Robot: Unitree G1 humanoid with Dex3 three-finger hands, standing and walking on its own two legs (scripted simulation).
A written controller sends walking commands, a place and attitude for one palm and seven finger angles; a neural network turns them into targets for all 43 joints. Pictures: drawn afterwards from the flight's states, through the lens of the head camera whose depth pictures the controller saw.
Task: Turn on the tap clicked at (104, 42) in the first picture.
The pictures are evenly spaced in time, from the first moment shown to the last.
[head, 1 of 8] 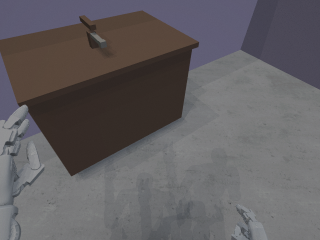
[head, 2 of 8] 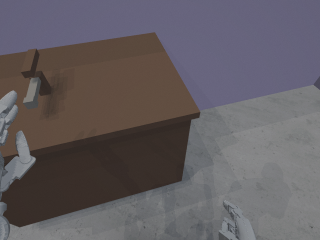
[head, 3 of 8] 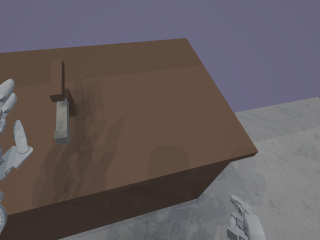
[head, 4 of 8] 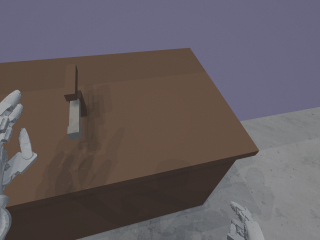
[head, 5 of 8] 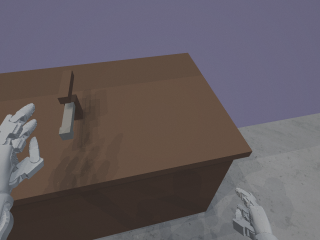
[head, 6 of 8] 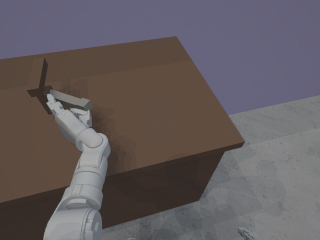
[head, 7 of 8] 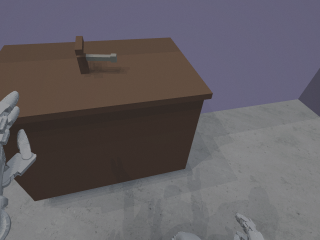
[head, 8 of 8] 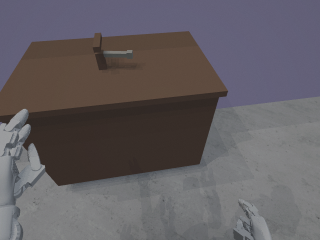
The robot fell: no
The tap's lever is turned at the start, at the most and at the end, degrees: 0 79 79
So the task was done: yes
